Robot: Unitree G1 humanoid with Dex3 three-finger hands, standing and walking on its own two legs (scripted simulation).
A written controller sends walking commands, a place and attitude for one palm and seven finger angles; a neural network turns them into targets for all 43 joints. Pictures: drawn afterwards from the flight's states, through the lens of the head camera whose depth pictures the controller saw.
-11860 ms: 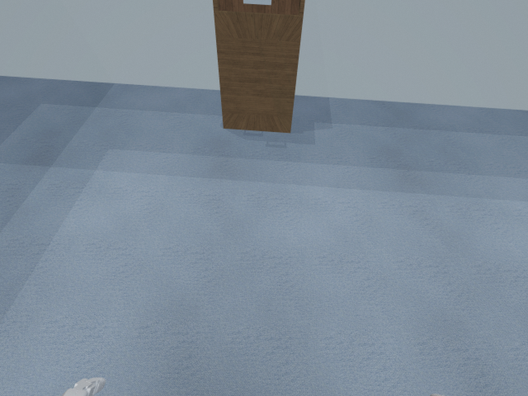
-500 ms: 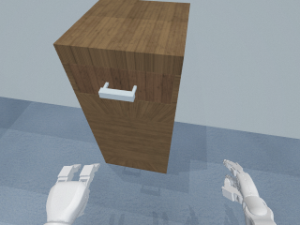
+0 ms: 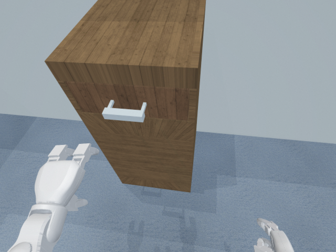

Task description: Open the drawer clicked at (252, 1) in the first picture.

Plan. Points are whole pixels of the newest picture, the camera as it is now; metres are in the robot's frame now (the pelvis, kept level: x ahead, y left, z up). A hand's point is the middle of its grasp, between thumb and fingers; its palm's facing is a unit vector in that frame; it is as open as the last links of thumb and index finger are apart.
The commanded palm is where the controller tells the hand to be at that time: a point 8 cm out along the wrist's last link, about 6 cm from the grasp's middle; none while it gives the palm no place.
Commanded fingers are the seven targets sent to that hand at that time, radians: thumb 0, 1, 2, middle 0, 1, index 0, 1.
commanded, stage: raise the hand with hooked fingers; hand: left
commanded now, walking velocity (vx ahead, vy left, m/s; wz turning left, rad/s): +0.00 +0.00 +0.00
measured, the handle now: (125, 109) +0.50 +0.20 +0.01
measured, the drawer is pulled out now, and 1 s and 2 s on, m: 0.00 0.00 0.00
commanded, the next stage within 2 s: move the hooked fingers above the handle in 0.88 s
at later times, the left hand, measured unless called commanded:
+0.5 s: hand (52, 145) +0.29 +0.28 +0.12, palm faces +0.05 -0.05 -1.00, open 13.8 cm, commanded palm +0.26 +0.28 +0.18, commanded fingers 0.00 -0.50 0.30 -0.30 -1.20 -0.30 -1.20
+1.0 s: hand (50, 151) +0.27 +0.28 +0.12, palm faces +0.06 -0.06 -1.00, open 13.8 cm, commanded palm +0.25 +0.27 +0.17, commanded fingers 0.00 -0.50 0.30 -0.30 -1.20 -0.30 -1.20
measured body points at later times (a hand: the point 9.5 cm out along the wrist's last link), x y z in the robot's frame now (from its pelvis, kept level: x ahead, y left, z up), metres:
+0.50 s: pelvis -0.01 +0.03 +0.02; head +0.01 +0.00 +0.46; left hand +0.28 +0.28 +0.18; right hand +0.20 -0.16 -0.09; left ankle -0.04 +0.11 -0.72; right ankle +0.00 -0.09 -0.72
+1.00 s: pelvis -0.03 +0.03 +0.02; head +0.00 +0.00 +0.46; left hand +0.27 +0.28 +0.18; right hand +0.16 -0.19 -0.11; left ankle -0.04 +0.11 -0.72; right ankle +0.00 -0.09 -0.72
